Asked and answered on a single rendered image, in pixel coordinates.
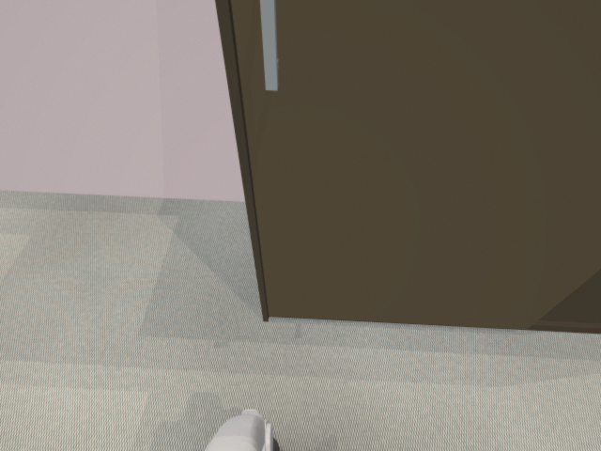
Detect wardrobe door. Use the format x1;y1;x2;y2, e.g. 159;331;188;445
231;0;601;329
539;270;601;323

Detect robot left shin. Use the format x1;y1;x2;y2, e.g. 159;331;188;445
242;410;262;417

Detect left robot thigh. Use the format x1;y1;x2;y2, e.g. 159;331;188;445
205;414;273;451

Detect handle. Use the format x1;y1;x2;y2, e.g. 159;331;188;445
260;0;279;91

